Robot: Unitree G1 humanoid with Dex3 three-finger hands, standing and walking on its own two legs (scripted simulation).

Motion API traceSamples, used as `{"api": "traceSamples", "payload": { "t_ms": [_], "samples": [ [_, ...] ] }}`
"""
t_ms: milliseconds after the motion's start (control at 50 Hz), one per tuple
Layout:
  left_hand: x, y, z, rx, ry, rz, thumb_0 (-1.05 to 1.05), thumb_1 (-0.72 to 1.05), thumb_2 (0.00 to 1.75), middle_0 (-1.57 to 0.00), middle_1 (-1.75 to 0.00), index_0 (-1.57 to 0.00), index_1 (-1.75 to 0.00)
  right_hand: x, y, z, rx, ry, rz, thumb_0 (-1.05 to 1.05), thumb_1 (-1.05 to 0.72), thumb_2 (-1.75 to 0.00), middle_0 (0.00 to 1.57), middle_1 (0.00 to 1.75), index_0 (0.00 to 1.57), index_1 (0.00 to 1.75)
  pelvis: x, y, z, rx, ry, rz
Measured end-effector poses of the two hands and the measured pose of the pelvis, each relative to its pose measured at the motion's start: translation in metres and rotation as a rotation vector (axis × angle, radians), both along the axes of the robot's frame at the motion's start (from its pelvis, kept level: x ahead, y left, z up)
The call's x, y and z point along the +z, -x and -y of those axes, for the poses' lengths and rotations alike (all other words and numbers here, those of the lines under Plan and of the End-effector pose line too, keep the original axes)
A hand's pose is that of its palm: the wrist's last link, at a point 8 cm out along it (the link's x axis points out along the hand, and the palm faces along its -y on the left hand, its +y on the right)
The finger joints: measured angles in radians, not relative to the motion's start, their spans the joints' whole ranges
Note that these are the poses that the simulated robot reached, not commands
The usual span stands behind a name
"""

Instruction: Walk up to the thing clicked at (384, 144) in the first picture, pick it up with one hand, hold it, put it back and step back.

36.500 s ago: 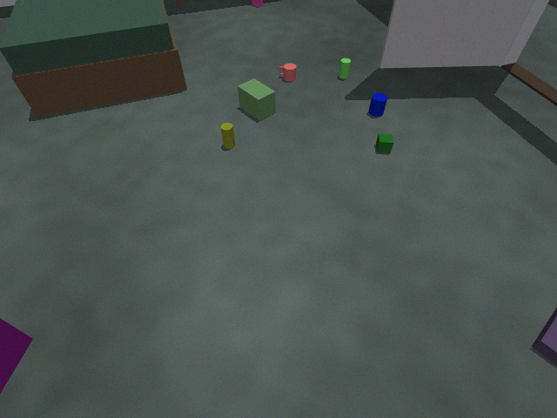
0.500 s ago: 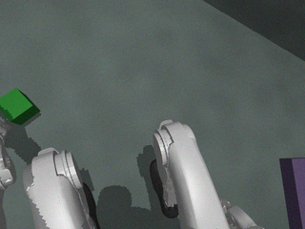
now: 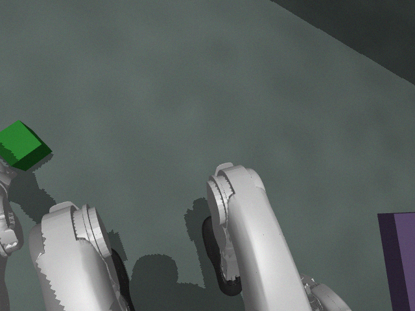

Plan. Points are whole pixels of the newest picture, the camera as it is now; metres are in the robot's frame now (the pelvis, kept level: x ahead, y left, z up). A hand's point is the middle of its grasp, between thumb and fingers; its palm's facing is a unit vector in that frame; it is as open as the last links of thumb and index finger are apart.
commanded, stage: rise first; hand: left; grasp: from above
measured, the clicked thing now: (22, 146) +0.48 +0.31 -0.28
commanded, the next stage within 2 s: approach in 1.78 s
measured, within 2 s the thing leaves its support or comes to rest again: neither
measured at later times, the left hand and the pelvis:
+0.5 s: hand out of the picture +0.43 +0.33 -0.16, palm faces -0.29 -0.29 -0.91, open 13.2 cm; pelvis +0.00 +0.00 +0.00, yaw +0 degrees
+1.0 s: hand out of the picture +0.43 +0.33 -0.16, palm faces -0.31 -0.28 -0.91, open 13.2 cm; pelvis +0.00 +0.00 +0.00, yaw +0 degrees
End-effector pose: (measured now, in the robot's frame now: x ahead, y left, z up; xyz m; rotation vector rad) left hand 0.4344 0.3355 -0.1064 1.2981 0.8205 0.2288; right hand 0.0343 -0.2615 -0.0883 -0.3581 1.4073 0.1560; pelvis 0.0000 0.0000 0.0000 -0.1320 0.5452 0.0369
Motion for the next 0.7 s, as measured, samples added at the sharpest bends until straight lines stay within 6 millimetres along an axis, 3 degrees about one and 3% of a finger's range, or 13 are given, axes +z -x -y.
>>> {"api": "traceSamples", "payload": {
  "t_ms": [420,700],
  "samples": [
    [0.007,0.001,0.001,0.008,-0.006,0.004,0.00,-0.40,0.85,-0.26,-0.90,-0.26,-0.90,-0.001,-0.004,-0.003,0.009,-0.023,0.022,0.00,-0.93,-0.90,0.20,0.30,0.20,0.30,0.001,0.000,-0.001,0.002,0.000,-0.003],
    [0.002,0.001,0.004,-0.012,-0.008,0.005,0.00,-0.39,0.84,-0.27,-0.89,-0.27,-0.90,0.003,0.007,-0.002,0.009,-0.018,-0.001,0.00,-0.93,-0.90,0.20,0.30,0.20,0.30,0.001,0.000,0.000,0.002,0.001,0.000]
  ]
}}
